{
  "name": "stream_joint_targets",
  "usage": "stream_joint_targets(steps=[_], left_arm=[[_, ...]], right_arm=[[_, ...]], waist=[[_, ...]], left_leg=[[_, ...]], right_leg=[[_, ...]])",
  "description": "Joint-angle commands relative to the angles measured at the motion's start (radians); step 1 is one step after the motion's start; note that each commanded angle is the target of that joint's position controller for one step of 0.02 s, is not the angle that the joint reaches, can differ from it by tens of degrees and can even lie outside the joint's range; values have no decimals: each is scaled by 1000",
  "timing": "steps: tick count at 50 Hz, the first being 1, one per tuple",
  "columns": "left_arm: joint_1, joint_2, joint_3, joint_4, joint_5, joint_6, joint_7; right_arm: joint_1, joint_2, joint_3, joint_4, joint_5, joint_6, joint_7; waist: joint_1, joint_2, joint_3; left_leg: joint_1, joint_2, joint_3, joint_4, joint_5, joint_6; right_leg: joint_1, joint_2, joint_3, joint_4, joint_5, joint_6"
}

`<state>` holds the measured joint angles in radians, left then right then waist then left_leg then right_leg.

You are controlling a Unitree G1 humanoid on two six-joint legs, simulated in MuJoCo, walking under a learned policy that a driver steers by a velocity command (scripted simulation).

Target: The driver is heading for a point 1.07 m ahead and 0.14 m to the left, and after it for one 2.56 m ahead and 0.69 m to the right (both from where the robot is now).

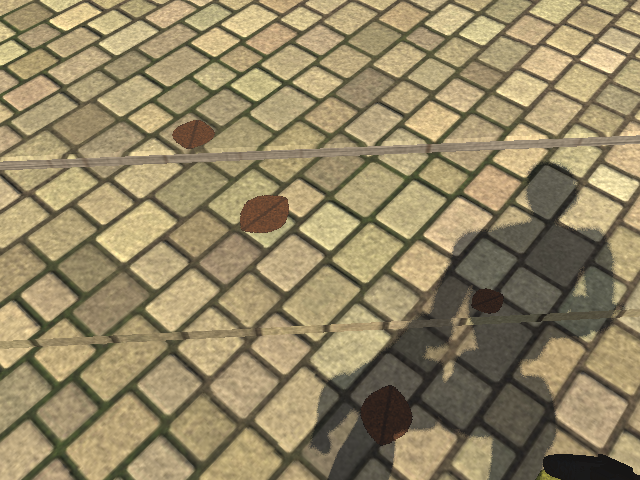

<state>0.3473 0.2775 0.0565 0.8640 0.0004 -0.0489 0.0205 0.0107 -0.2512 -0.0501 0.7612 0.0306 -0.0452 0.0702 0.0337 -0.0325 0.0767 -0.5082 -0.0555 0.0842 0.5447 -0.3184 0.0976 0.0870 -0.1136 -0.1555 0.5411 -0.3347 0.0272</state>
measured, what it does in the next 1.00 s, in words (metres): climbs, turning left: right foot, then left foot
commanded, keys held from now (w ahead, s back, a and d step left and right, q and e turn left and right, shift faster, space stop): w+q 0.40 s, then w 0.48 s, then w+e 0.12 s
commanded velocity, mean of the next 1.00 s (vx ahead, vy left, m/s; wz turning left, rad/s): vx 0.50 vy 0.00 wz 0.31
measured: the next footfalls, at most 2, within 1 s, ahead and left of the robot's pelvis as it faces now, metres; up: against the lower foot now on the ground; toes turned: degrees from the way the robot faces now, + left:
right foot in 0.42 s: +0.38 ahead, -0.10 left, +0.03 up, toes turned +14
left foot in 0.86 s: +0.50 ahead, +0.24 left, +0.03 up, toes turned +22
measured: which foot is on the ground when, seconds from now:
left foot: down 0.00-0.42, up 0.44-0.84, down 0.86-1.00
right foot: down 0.00-0.00, up 0.02-0.40, down 0.42-0.88, up 0.90-1.00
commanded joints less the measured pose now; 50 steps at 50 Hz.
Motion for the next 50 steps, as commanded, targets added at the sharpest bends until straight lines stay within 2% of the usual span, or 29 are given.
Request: stream_joint_targets(steps=[1,2,3,4,6,9,11,14,16,19,20,21,22,23,24,25,27,30,35,38,40,42,43,44,45,46,47,48,50], left_arm=[[61,82,1,-76,4,-53,-21],[-44,96,1,-116,-45,-76,-32],[-162,128,6,-171,-58,-87,-30],[-210,133,10,-177,-37,-87,-20],[-173,117,13,-162,-11,-74,-12],[-158,89,9,-162,4,-47,-23],[-231,80,3,-189,10,-38,-21],[-324,58,-7,-212,5,-36,-26],[-323,99,10,-213,-10,-36,-27],[-199,136,38,-181,-26,-39,-21],[-45,155,57,-128,-25,-42,-13],[129,187,68,-86,-12,-46,-10],[55,232,58,-104,30,-52,-26],[-62,180,48,-128,28,-62,-28],[-133,110,27,-138,3,-64,-25],[-153,86,17,-130,-2,-61,-26],[-173,92,15,-113,7,-64,-23],[-113,114,21,-84,4,-78,-16],[-37,162,30,-48,-11,-65,-15],[11,183,36,-17,-24,-50,-22],[8,189,39,-5,-31,-39,-23],[-15,184,35,0,-33,-30,-22],[-17,146,20,-5,-23,-30,-20],[-5,52,-11,-51,9,-38,-20],[45,31,-20,-50,-14,-55,-20],[-7,117,4,-49,-40,-64,-26],[-63,130,9,-64,-48,-67,-30],[-84,116,9,-63,-39,-62,-26],[-66,99,14,-52,-32,-37,-24]], right_arm=[[409,-238,-86,52,8,16,-29],[419,-208,-78,40,-13,8,-29],[296,-194,-71,11,-16,-11,-26],[231,-152,-59,7,-16,-27,-31],[160,-124,-46,-19,-25,-30,-42],[143,-145,-45,-36,-21,-23,-65],[170,-172,-50,-35,-16,-16,-80],[193,-195,-54,-42,-16,-5,-89],[192,-197,-53,-48,-12,-7,-85],[145,-175,-47,-62,-13,-4,-80],[122,-141,-36,-75,-26,-4,-79],[126,-60,-11,-90,-46,-4,-77],[247,-5,0,-129,-3,-13,-76],[272,-86,-12,-104,30,-15,-70],[216,-144,-26,-110,20,-12,-64],[199,-141,-27,-107,0,-7,-61],[199,-114,-24,-107,-11,-1,-58],[134,-86,-9,-117,-22,-3,-55],[-7,-45,15,-151,-17,-18,-42],[-47,-70,10,-162,-9,-19,-34],[-29,-94,4,-158,-10,-19,-32],[145,-146,-28,-99,-21,-19,-40],[312,-198,-55,-49,-22,-16,-50],[443,-297,-74,-29,-39,-8,-65],[452,-292,-68,-28,-37,-10,-60],[393,-219,-49,-33,-30,-19,-55],[342,-169,-33,-34,-28,-27,-52],[277,-135,-23,-35,-32,-33,-49],[215,-88,-12,-28,-46,-49,-46]], waist=[[-151,158,-466],[-175,96,-497],[-144,50,-305],[-111,45,-231],[-45,46,-167],[-6,87,-120],[-24,112,-93],[-42,137,-119],[-26,149,-129],[63,169,-130],[132,142,-186],[191,-9,-308],[45,-288,-243],[1,-237,-139],[-11,-132,-29],[-27,-54,-7],[-56,-71,-2],[-27,-28,-39],[33,-41,-58],[48,-73,-32],[26,-84,-22],[-78,-64,-107],[-151,-22,-211],[-165,220,-319],[-140,341,-400],[-150,213,-280],[-126,179,-189],[-91,127,-133],[-41,155,-85]], left_leg=[[1043,297,-558,-79,191,245],[966,345,-699,-196,3,268],[782,317,-627,-261,21,213],[656,278,-537,-280,74,178],[458,218,-446,-312,90,160],[273,199,-401,-362,83,167],[229,181,-376,-362,77,152],[185,149,-343,-325,102,112],[190,165,-372,-292,72,99],[195,178,-422,-177,105,66],[134,123,-385,-1,204,34],[11,27,-287,342,42,-18],[-267,-59,-262,570,-254,-32],[-334,23,-270,720,-179,-16],[-327,64,-229,754,-99,-14],[-278,88,-224,743,-57,-20],[-208,126,-217,659,-19,-37],[-192,143,-163,520,104,-68],[-86,136,-83,174,234,-100],[-36,122,-68,66,218,-90],[11,112,-62,8,185,-59],[268,58,-22,-56,183,-17],[499,90,-64,-51,189,12],[775,335,-423,-96,158,97],[857,460,-789,-257,-47,212],[754,443,-716,-279,-137,190],[645,405,-566,-288,-133,153],[540,361,-470,-323,-74,128],[414,306,-318,-380,86,95]], right_leg=[[-702,88,153,818,-205,-1],[-747,85,272,869,-187,-29],[-790,38,271,758,-109,-44],[-763,1,259,679,-69,-46],[-666,-14,245,586,-37,-31],[-613,11,194,515,14,23],[-638,28,183,406,106,53],[-512,86,138,228,167,73],[-445,89,143,190,183,71],[-284,89,137,90,135,42],[-94,102,130,36,110,20],[149,-44,304,-6,3,-39],[150,-230,840,-268,-275,-186],[-26,-302,987,-380,-539,-269],[-160,-289,856,-390,-487,-274],[-243,-237,726,-381,-362,-249],[-310,-155,524,-401,-178,-202],[-260,-115,358,-417,82,-215],[-207,-98,216,-420,237,-211],[-162,-136,214,-407,230,-205],[-136,-163,216,-375,252,-193],[-169,-120,153,-174,523,-152],[-266,-67,101,48,535,-113],[-567,35,60,428,160,-48],[-797,137,185,676,-237,-30],[-899,82,267,783,-190,-42],[-919,37,254,777,-96,-61],[-889,1,244,735,-3,-59],[-801,-31,261,676,109,-50]])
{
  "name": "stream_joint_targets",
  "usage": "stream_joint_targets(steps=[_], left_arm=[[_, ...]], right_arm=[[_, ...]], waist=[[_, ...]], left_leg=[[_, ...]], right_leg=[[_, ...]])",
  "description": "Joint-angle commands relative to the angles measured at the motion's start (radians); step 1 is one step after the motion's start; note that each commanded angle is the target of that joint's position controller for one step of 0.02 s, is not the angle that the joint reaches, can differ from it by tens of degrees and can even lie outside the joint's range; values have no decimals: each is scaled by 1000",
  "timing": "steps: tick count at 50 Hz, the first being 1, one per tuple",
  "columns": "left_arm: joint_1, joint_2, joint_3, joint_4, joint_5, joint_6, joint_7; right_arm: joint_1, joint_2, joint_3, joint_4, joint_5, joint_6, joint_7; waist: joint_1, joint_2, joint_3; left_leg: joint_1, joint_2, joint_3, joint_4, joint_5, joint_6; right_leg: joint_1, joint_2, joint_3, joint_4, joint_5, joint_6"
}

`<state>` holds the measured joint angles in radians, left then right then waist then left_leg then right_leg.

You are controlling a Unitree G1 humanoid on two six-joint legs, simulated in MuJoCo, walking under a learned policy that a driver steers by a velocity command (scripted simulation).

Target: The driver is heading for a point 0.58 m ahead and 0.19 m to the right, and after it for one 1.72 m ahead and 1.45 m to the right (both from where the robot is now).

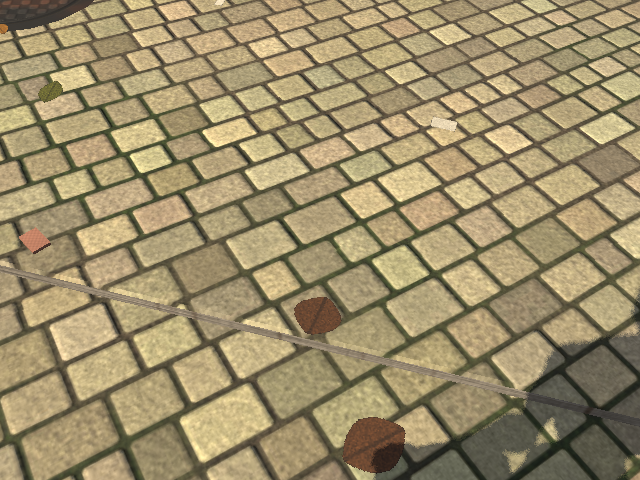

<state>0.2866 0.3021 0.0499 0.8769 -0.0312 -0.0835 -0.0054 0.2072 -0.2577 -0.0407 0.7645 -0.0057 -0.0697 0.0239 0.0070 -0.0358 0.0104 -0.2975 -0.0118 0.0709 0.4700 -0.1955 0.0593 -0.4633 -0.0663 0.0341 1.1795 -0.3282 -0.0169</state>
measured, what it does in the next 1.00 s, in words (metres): climbs, turning right: right foot 0.04 m higher, then left foot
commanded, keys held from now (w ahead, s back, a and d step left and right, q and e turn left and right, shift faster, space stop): w+e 1.00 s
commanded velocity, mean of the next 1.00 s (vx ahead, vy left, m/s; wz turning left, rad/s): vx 0.50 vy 0.00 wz -0.50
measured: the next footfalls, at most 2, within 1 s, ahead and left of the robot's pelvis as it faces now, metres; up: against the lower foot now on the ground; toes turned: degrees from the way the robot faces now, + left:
right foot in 0.40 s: +0.37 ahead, -0.13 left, +0.04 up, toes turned -15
left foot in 0.86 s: +0.66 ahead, +0.01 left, +0.03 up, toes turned -32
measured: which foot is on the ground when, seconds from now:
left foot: down 0.00-0.38, up 0.40-0.84, down 0.86-1.00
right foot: up 0.00-0.38, down 0.40-0.86, up 0.88-1.00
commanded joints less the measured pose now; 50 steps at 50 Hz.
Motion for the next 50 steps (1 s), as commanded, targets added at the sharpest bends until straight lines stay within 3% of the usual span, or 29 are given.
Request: stream_joint_targets(steps=[1,4,8,12,14,17,18,19,20,21,22,23,24,25,26,28,30,34,37,39,41,42,43,44,45,46,47,48,50], left_arm=[[7,57,20,-58,-2,10,3],[-14,26,17,-65,0,36,7],[-126,16,10,-120,10,37,1],[-291,-40,-22,-200,17,32,-32],[-324,-41,-25,-237,11,23,-55],[-268,-1,-3,-263,8,24,-74],[-175,32,14,-251,8,30,-74],[-21,93,44,-220,7,32,-68],[133,183,84,-190,8,41,-49],[113,272,99,-193,2,42,-34],[121,197,79,-213,25,34,-18],[73,144,60,-214,40,21,-12],[19,109,50,-218,29,12,-14],[-42,82,42,-230,24,8,-18],[-79,58,34,-243,32,4,-17],[-91,52,34,-249,19,4,-12],[-74,86,43,-253,19,4,-2],[-6,135,60,-242,12,15,14],[41,140,63,-232,5,29,14],[44,131,61,-234,2,36,17],[35,116,58,-241,8,44,20],[34,81,45,-248,12,44,18],[23,12,21,-266,24,37,14],[142,-46,1,-309,9,23,12],[148,67,19,-291,-11,20,18],[43,117,32,-297,-7,26,20],[-20,111,34,-308,6,32,20],[-49,97,36,-322,12,34,16],[-43,62,35,-333,2,46,4]], right_arm=[[19,-77,-23,-21,-13,-33,-1],[61,-93,-29,23,-24,-43,-10],[86,-98,-23,51,-24,-29,-30],[164,-136,-25,83,-12,-15,-48],[189,-147,-24,92,-7,2,-53],[160,-189,-27,69,-5,30,-69],[136,-214,-34,60,-3,38,-77],[102,-222,-36,50,5,43,-81],[104,-216,-33,31,8,31,-84],[216,-31,19,-21,-26,-4,-50],[77,-127,-2,-35,0,-57,-20],[-10,-147,-15,-74,43,-80,-6],[-23,-130,-9,-79,36,-91,-8],[-7,-128,-14,-68,15,-87,-16],[32,-133,-22,-63,10,-72,-20],[43,-118,-21,-75,-2,-44,-24],[-5,-94,-13,-95,-20,-28,-30],[-172,-58,5,-136,-7,-28,-31],[-222,-92,-4,-149,15,-35,-20],[-219,-129,-20,-153,21,-43,-9],[-147,-151,-38,-138,18,-55,-6],[-71,-164,-51,-121,11,-59,-11],[89,-224,-70,-104,-9,-65,-19],[179,-319,-90,-77,-27,-50,-22],[182,-249,-83,-74,-5,-43,-18],[154,-173,-63,-88,0,-35,-24],[114,-138,-49,-88,-6,-27,-27],[79,-114,-39,-83,-10,-20,-29],[57,-91,-32,-69,-15,-22,-34]], waist=[[-3,152,-15],[0,109,9],[-18,76,52],[-84,66,85],[-84,70,78],[-10,152,-25],[47,198,-76],[134,189,-149],[200,96,-231],[57,-195,-310],[135,-85,-387],[114,-42,-211],[62,66,-121],[14,86,-69],[-28,55,-53],[-51,36,-30],[-44,28,-11],[31,-34,-9],[61,-61,-38],[49,-73,-48],[1,-92,-62],[-41,-85,-101],[-111,7,-226],[-51,336,-324],[-72,287,-282],[-110,184,-167],[-104,122,-92],[-81,130,-33],[-45,173,14]], left_leg=[[180,256,-251,-318,47,128],[184,258,-136,-324,248,134],[218,248,-26,-341,294,107],[276,265,58,-356,439,62],[376,281,93,-296,596,51],[414,286,145,-99,1158,44],[411,294,146,24,1297,47],[349,273,156,218,1264,34],[139,218,142,490,893,-4],[-346,-12,49,869,-244,-68],[-454,-29,-205,996,-293,-35],[-535,21,-212,969,-203,-13],[-496,66,-200,882,-142,-6],[-445,89,-184,836,-122,-15],[-379,115,-190,805,-98,-24],[-344,129,-165,718,-79,-59],[-316,114,-115,575,-30,-99],[-239,61,-101,232,195,-135],[-192,31,-120,131,208,-140],[-163,28,-151,65,165,-121],[-53,13,-137,5,93,-80],[89,22,-125,-38,66,-52],[344,197,-281,-26,36,18],[645,449,-748,-106,-48,191],[625,480,-886,-151,-281,219],[533,430,-728,-158,-312,177],[416,371,-573,-166,-219,139],[322,320,-475,-193,-142,121],[214,272,-329,-244,-32,104]], right_leg=[[-235,-76,74,34,129,-1],[-312,-56,93,54,190,20],[-409,-30,85,-75,304,29],[-366,-17,-66,-282,305,0],[-386,-5,-104,-340,254,-31],[-175,98,-205,-381,127,-83],[-62,131,-209,-402,78,-109],[155,158,-181,-510,129,-147],[462,81,17,-633,151,-199],[797,-219,642,-742,-58,-408],[802,-247,854,-888,-169,-415],[674,-231,697,-912,-116,-363],[519,-188,573,-924,-27,-328],[399,-144,477,-939,84,-307],[315,-104,396,-955,156,-296],[220,-65,311,-979,222,-292],[134,-32,237,-990,298,-288],[108,8,188,-960,231,-234],[177,-30,262,-897,138,-214],[238,-54,336,-829,78,-193],[248,-45,373,-742,86,-162],[223,2,349,-641,150,-130],[103,62,264,-350,80,-83],[-259,183,119,-27,-286,-14],[-415,95,128,148,-249,10],[-457,58,115,218,-159,19],[-434,30,90,212,-80,25],[-410,11,88,178,-25,29],[-347,-17,68,152,21,31]])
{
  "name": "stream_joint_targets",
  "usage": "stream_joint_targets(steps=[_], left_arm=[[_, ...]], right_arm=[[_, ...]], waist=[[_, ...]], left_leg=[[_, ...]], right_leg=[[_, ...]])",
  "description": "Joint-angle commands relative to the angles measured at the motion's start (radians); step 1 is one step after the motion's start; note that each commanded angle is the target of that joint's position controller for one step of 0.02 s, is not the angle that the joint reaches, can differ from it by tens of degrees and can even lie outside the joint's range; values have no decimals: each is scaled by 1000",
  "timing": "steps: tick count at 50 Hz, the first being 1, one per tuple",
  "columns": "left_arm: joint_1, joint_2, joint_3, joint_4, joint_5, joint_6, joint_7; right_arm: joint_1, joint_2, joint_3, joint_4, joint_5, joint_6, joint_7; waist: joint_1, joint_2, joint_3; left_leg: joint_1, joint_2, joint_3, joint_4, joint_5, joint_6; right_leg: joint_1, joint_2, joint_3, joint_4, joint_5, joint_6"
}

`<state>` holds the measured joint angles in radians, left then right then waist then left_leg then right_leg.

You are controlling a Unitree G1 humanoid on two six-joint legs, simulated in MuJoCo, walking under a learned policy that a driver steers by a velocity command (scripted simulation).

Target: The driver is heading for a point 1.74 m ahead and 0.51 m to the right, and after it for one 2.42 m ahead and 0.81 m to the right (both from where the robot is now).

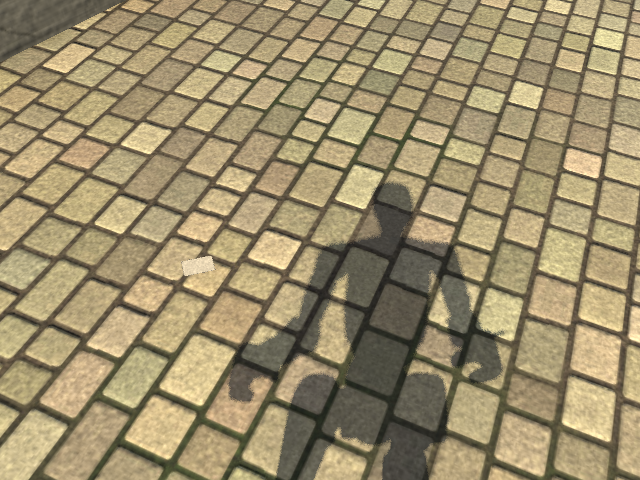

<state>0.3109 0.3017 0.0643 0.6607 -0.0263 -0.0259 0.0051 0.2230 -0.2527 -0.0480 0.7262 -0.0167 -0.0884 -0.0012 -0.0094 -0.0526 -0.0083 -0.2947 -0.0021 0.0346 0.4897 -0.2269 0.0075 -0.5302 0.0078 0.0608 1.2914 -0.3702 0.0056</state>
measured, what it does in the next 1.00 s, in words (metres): climbs, turning right: right foot 0.04 m higher, then left foot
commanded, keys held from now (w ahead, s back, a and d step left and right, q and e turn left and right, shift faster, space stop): w+e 0.64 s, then w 0.36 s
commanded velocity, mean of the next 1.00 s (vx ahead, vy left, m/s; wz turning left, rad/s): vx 0.50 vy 0.00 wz -0.49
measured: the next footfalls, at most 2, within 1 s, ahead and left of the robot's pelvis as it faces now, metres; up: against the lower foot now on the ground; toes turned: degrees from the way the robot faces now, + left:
right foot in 0.32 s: +0.34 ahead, -0.17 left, +0.04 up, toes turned -16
left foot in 0.80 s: +0.65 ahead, -0.03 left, +0.04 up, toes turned -28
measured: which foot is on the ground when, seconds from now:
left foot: down 0.00-0.36, up 0.38-0.78, down 0.80-1.00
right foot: up 0.00-0.30, down 0.32-0.80, up 0.82-1.00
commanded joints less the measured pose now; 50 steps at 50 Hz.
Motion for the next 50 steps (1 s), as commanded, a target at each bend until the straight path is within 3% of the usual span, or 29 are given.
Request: stream_joint_targets(steps=[1,5,8,12,13,15,16,17,18,19,20,21,22,24,26,29,32,34,36,38,40,41,42,43,44,45,46,48,50], left_arm=[[-65,40,15,-122,-4,-5,-10],[-118,5,-1,-146,10,9,-12],[-195,-1,-5,-165,9,15,-26],[-356,-34,-24,-216,-2,8,-58],[-357,-34,-23,-221,-1,8,-63],[-282,27,10,-203,4,11,-66],[-157,66,33,-173,0,12,-64],[-8,126,69,-125,-9,16,-54],[144,229,112,-99,-14,18,-37],[126,247,104,-114,-9,10,-26],[69,175,68,-122,20,-7,-25],[42,142,56,-110,26,-19,-25],[-9,119,48,-101,16,-28,-29],[-94,66,32,-110,21,-36,-30],[-121,69,32,-113,18,-46,-25],[-70,99,41,-85,16,-49,-4],[-32,130,53,-69,8,-40,7],[0,142,57,-51,-2,-40,5],[15,127,52,-35,-7,-43,3],[13,113,49,-28,3,-37,0],[20,61,31,-25,17,-28,-4],[54,-13,6,-38,31,-25,-4],[202,-32,0,-51,-7,-37,-2],[148,74,18,-33,-25,-39,3],[27,115,27,-52,-20,-40,4],[-30,102,23,-60,3,-41,7],[-59,85,21,-69,18,-44,5],[-50,59,19,-62,17,-43,-3],[-67,39,13,-62,20,-40,-4]], right_arm=[[46,-97,-26,-20,1,-6,-9],[65,-136,-41,15,-3,-6,-19],[79,-153,-42,27,-2,8,-25],[135,-203,-51,57,18,37,-28],[143,-230,-58,65,27,43,-28],[152,-254,-63,78,27,50,-32],[141,-267,-64,79,34,53,-35],[157,-243,-56,76,39,47,-37],[134,-198,-32,13,24,28,-33],[109,-140,-8,-27,21,-8,-16],[25,-187,-27,-42,45,-36,7],[-35,-166,-20,-65,60,-47,12],[-34,-146,-16,-72,46,-52,8],[8,-136,-20,-58,27,-32,2],[24,-136,-21,-47,17,-12,4],[-74,-104,-7,-73,-3,-2,1],[-193,-82,5,-94,7,-10,14],[-221,-93,3,-97,21,-14,26],[-212,-125,-10,-95,28,-17,33],[-175,-147,-24,-89,28,-19,33],[-16,-173,-47,-49,16,-23,27],[116,-227,-56,-32,0,-27,23],[151,-317,-77,1,-8,-18,33],[135,-223,-60,-10,17,-16,38],[93,-169,-44,-16,21,-12,33],[69,-154,-36,-17,11,-11,30],[44,-135,-28,-12,7,-10,29],[36,-107,-17,-2,5,-20,22],[65,-119,-20,18,15,-26,17]], waist=[[-20,189,35],[-17,141,41],[-39,127,59],[-91,121,122],[-80,142,118],[-20,179,39],[60,191,-34],[131,173,-135],[205,6,-236],[144,-164,-400],[154,-77,-343],[131,-19,-209],[72,54,-107],[-9,10,-34],[-33,15,-10],[-7,5,35],[41,-29,40],[57,-41,14],[52,-50,5],[29,-63,2],[-49,-43,-52],[-79,130,-169],[3,472,-203],[-40,327,-132],[-58,224,-47],[-49,146,-36],[-33,134,-5],[-6,173,-2],[-8,154,-2]], left_leg=[[193,258,-246,-276,58,161],[210,279,-106,-294,259,180],[246,277,-19,-282,309,158],[300,288,56,-321,332,135],[308,305,72,-311,471,130],[353,293,139,-146,955,115],[331,277,172,23,1122,98],[194,231,190,227,1093,67],[-205,128,186,623,626,-4],[-369,-20,-17,910,-222,-11],[-452,30,-161,998,-197,9],[-467,58,-141,963,-160,25],[-453,91,-134,877,-125,26],[-341,131,-135,766,-93,21],[-308,126,-100,678,-72,-4],[-314,105,-76,481,67,-49],[-224,51,-68,218,227,-67],[-164,41,-79,140,271,-70],[-131,55,-106,94,273,-54],[-82,53,-90,70,188,-27],[108,52,-68,19,102,16],[315,230,-279,-27,24,76],[504,386,-782,-207,-267,243],[463,387,-848,-269,-491,255],[376,356,-694,-260,-414,224],[309,318,-596,-247,-301,203],[250,278,-510,-257,-207,203],[190,226,-395,-289,-56,193],[195,220,-330,-309,71,210]], right_leg=[[-276,-93,31,41,74,14],[-314,-106,11,-66,152,38],[-312,-107,-17,-202,262,27],[-255,-83,-132,-468,215,-10],[-197,-62,-164,-490,156,-30],[-31,34,-244,-511,79,-80],[144,77,-255,-568,107,-115],[442,121,-229,-651,181,-162],[815,-75,171,-754,6,-303],[928,-285,693,-950,-152,-409],[837,-307,695,-1004,-179,-360],[693,-282,586,-1009,-118,-325],[556,-239,484,-1015,-2,-300],[359,-160,336,-1039,99,-280],[268,-143,294,-1080,161,-286],[191,-120,232,-1102,195,-284],[163,-90,189,-1072,189,-244],[200,-118,206,-1045,148,-227],[252,-151,250,-997,98,-207],[289,-164,278,-934,91,-186],[276,-91,232,-726,189,-134],[159,-10,141,-393,3,-82],[-167,91,66,-100,-207,-31],[-286,39,113,19,-142,-27],[-307,-1,94,30,-53,-37],[-275,-33,69,23,-8,-41],[-261,-63,64,-37,39,-44],[-185,-95,42,-126,97,-41],[-192,-100,18,-196,128,-29]])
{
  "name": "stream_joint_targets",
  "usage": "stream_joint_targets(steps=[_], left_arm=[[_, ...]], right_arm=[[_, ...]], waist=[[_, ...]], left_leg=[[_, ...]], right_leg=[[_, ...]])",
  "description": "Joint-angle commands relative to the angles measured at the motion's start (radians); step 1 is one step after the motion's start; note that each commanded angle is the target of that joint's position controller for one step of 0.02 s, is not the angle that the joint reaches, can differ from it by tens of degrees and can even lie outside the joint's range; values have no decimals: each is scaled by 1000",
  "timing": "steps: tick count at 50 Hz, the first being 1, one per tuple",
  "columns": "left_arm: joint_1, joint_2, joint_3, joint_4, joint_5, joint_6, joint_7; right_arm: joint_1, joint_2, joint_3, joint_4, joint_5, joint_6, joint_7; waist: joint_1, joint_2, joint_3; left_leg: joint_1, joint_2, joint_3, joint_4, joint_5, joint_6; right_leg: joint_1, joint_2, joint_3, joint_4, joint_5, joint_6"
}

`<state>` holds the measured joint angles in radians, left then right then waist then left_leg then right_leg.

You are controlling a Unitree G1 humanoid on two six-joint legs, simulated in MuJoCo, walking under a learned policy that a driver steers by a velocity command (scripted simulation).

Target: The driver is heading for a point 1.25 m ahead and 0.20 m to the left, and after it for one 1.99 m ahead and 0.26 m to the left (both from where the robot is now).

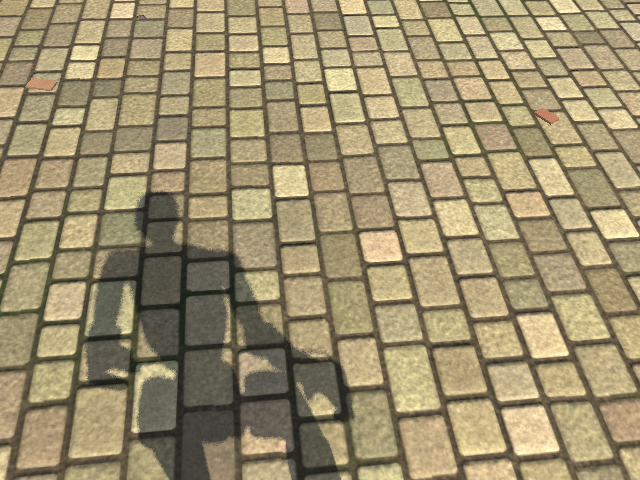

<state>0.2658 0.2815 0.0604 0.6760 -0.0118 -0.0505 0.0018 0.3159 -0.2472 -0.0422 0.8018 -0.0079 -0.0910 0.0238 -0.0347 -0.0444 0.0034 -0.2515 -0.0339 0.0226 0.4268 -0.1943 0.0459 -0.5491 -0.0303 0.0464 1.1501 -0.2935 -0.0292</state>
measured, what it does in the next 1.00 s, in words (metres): walks ahead: right foot, then left foot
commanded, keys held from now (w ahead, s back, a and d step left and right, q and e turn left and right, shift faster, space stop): w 0.48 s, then w+q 0.52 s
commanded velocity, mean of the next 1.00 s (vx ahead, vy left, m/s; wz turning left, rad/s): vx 0.50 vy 0.00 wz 0.15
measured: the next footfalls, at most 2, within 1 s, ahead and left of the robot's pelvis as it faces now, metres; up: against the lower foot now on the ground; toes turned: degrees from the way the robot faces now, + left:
right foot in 0.34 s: +0.35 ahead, -0.15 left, +0.00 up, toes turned -1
left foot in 0.88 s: +0.64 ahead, +0.10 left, +0.00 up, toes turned +12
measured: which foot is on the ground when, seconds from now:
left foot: down 0.00-0.34, up 0.36-0.86, down 0.88-1.00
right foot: up 0.00-0.32, down 0.34-0.88, up 0.90-1.00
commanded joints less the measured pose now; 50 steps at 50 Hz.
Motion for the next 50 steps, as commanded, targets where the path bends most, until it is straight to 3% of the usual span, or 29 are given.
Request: stream_joint_targets(steps=[1,5,11,14,15,16,17,18,19,20,21,22,23,25,27,29,33,38,40,41,42,43,44,45,46,47,48,49,50], left_arm=[[-51,49,12,-86,8,-16,0],[-173,13,-5,-108,4,-25,-9],[-322,18,-7,-143,-13,-37,-41],[-300,52,6,-143,-9,-45,-51],[-227,75,18,-124,-3,-45,-48],[-84,117,41,-79,2,-43,-39],[105,177,61,-39,12,-39,-26],[162,275,75,-23,19,-34,-23],[186,184,56,-15,4,-31,-23],[117,145,39,-14,1,-33,-21],[54,121,30,-17,4,-33,-21],[3,98,22,-18,11,-34,-26],[-26,76,15,-18,20,-39,-29],[-43,76,18,-4,16,-52,-31],[-35,98,26,21,18,-64,-26],[-12,113,30,46,24,-67,-17],[15,132,30,78,21,-65,-6],[95,148,34,136,10,-40,1],[97,158,37,146,5,-23,6],[84,172,40,143,4,-14,11],[75,189,45,138,2,-6,18],[66,201,48,133,3,4,26],[56,198,45,126,3,11,34],[72,167,28,99,22,0,40],[172,24,-18,63,44,-33,13],[57,121,1,61,11,-70,-5],[-38,151,10,23,-21,-90,-12],[-63,134,4,15,-11,-99,-8],[-68,138,11,18,12,-98,-1]], right_arm=[[-12,-138,-29,-48,10,-23,-11],[33,-168,-33,-14,17,-9,-20],[117,-188,-34,41,28,15,-22],[106,-215,-44,52,31,30,-28],[90,-226,-48,50,34,35,-30],[82,-215,-43,47,33,38,-31],[69,-178,-26,21,13,36,-34],[180,-48,14,-8,1,14,-28],[149,-128,-1,8,23,-8,-21],[46,-186,-19,-24,46,-21,-16],[-20,-179,-17,-38,42,-25,-18],[-48,-168,-20,-42,25,-23,-19],[-32,-159,-23,-38,17,-12,-19],[6,-116,-16,-24,21,12,-17],[-28,-101,-13,-33,21,31,-19],[-90,-99,-13,-50,21,35,-18],[-205,-85,-9,-81,24,25,-2],[-341,-71,-1,-153,28,24,26],[-362,-77,-3,-182,26,25,40],[-350,-88,-9,-191,25,25,46],[-315,-105,-19,-194,22,28,48],[-226,-136,-37,-180,22,31,47],[-70,-187,-67,-145,26,32,38],[94,-278,-98,-118,26,43,16],[72,-338,-103,-125,34,37,16],[112,-245,-80,-136,30,36,11],[73,-210,-70,-135,22,32,7],[10,-199,-67,-147,23,30,5],[-49,-176,-60,-163,19,31,2]], waist=[[10,131,-6],[-28,118,15],[-69,121,71],[-26,135,50],[23,141,0],[94,127,-92],[171,59,-236],[109,-217,-362],[148,-188,-398],[143,-122,-225],[115,-48,-142],[83,-9,-79],[47,-22,-61],[12,-34,-52],[8,-18,-14],[26,-1,14],[70,5,43],[123,19,81],[117,8,79],[100,-9,58],[76,-35,19],[24,-51,-40],[-59,-30,-122],[-115,89,-236],[-3,307,-337],[-88,189,-379],[-91,150,-236],[-47,56,-151],[-9,36,-93]], left_leg=[[163,256,-295,-258,93,179],[180,236,-187,-280,193,162],[229,267,-143,-258,225,144],[297,290,-133,-177,416,117],[296,273,-107,-89,583,102],[248,229,-67,76,684,78],[51,184,-37,350,471,43],[-354,0,-15,725,-214,-28],[-490,12,-140,868,-383,-26],[-559,65,-130,886,-306,-18],[-536,112,-102,842,-211,-17],[-496,138,-93,779,-153,-25],[-434,162,-102,738,-111,-30],[-373,172,-98,690,-79,-44],[-401,178,-102,632,-14,-60],[-442,173,-120,540,105,-65],[-404,134,-88,318,315,-47],[-475,115,-52,187,276,-14],[-481,96,-17,163,174,10],[-437,72,15,157,118,26],[-364,36,52,165,62,44],[-241,-4,79,162,28,67],[-10,-36,72,100,86,105],[322,124,-180,100,130,176],[650,354,-737,3,-36,365],[678,355,-798,-87,-109,344],[569,321,-644,-106,-37,300],[415,280,-538,-117,59,274],[280,249,-464,-138,161,261]], right_leg=[[-193,-67,25,-110,78,14],[-163,-60,-6,-376,250,34],[-84,-21,-36,-583,326,16],[2,5,-51,-643,238,-28],[121,33,-76,-668,231,-50],[331,50,-93,-684,251,-81],[646,-94,59,-635,276,-139],[984,-345,524,-700,156,-298],[984,-367,696,-812,-9,-328],[855,-324,548,-835,7,-280],[713,-277,421,-853,86,-249],[585,-238,342,-885,173,-233],[503,-209,289,-917,229,-222],[418,-197,221,-972,269,-230],[372,-199,146,-1013,294,-230],[377,-192,80,-1033,314,-213],[395,-163,-54,-1049,341,-158],[591,-218,-110,-999,395,-136],[664,-238,-128,-933,532,-119],[681,-238,-146,-878,693,-106],[691,-236,-162,-800,885,-93],[681,-225,-184,-668,1040,-77],[591,-190,-216,-462,1036,-44],[327,-143,-225,-145,704,-5],[-120,79,-110,171,-253,53],[-227,47,64,244,-269,32],[-285,5,56,218,-175,13],[-252,-35,46,134,-98,10],[-194,-61,40,53,-59,22]])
